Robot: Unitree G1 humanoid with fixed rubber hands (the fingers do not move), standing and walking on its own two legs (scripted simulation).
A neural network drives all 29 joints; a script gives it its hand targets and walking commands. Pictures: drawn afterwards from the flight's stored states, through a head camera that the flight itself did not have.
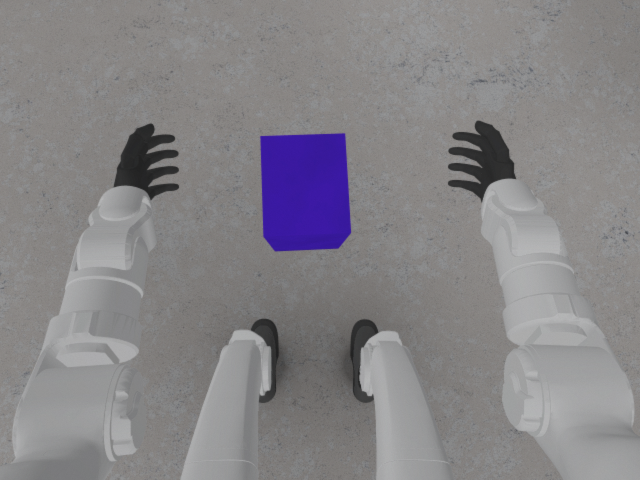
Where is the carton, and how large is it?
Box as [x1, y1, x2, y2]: [260, 133, 350, 250]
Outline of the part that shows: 344,133 260,136 263,236 274,250 337,248 350,233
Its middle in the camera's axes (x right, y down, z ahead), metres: -0.03 -0.09 +0.91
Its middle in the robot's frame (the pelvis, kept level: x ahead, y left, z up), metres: +0.52 +0.02 -0.53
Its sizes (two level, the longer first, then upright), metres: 0.204 0.171 0.292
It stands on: the floor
